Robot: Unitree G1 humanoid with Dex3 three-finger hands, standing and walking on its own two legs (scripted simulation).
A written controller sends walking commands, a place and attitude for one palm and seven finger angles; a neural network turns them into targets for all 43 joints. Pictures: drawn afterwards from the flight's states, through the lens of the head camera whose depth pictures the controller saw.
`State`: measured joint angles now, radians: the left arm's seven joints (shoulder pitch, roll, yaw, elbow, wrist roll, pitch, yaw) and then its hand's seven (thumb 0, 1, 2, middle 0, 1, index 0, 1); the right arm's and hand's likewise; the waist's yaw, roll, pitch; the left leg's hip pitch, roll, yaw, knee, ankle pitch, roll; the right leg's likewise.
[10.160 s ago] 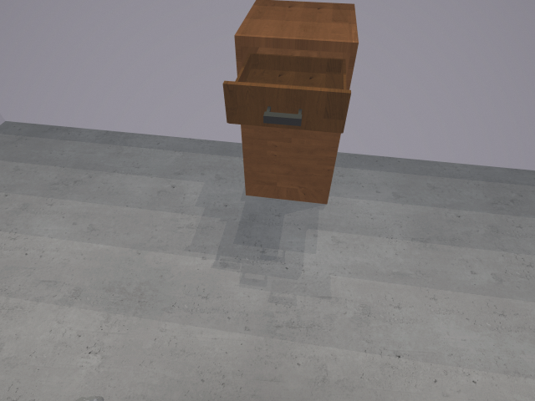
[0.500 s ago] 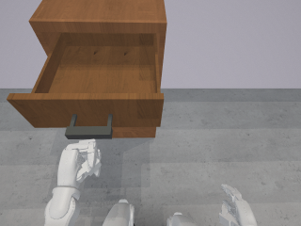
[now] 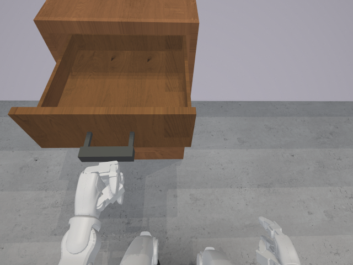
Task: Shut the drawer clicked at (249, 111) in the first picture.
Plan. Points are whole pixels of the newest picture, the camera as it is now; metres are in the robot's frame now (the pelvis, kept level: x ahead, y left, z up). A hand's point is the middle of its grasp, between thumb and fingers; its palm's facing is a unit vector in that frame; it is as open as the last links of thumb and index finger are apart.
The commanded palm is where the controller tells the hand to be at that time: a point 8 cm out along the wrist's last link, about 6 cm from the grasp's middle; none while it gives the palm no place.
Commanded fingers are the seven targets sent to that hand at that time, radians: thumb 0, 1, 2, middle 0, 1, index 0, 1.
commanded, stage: push the drawer shut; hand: left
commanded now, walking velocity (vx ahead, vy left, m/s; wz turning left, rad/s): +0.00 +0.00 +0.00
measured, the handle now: (109, 145) +0.37 +0.17 +0.04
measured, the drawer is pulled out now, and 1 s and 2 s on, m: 0.28 0.20 0.07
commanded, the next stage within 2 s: none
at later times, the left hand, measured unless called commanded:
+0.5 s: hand (123, 173) +0.30 +0.13 +0.03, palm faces +0.03 -1.00 -0.04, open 3.1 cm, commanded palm +0.30 +0.18 +0.04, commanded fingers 0.00 0.90 0.90 -1.40 -1.60 -1.40 -1.60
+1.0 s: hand (127, 145) +0.37 +0.13 +0.03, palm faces +0.05 -1.00 -0.04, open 3.2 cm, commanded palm +0.36 +0.18 +0.04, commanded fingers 0.00 0.90 0.90 -1.40 -1.60 -1.40 -1.60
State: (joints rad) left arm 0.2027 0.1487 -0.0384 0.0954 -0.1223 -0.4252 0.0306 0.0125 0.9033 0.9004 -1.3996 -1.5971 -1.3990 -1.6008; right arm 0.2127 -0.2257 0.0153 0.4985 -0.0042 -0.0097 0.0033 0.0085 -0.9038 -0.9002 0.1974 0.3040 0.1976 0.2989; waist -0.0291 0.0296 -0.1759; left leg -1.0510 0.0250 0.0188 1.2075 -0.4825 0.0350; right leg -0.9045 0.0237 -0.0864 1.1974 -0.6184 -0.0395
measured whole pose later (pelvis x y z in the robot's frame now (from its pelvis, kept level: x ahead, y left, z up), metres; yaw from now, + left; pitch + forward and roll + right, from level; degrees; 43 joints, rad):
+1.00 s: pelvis -0.01 +0.00 +0.00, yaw +0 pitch +19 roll -2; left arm -0.30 0.19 0.09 0.59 -0.12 -0.46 0.03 0.01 0.89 0.93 -1.40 -1.60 -1.40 -1.60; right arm 0.25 -0.24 0.01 0.60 0.00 0.02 0.00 0.01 -0.90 -0.90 0.20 0.30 0.20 0.30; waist -0.06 0.03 -0.17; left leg -1.08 0.03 0.02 1.19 -0.45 0.03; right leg -0.94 0.03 -0.08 1.19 -0.59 -0.05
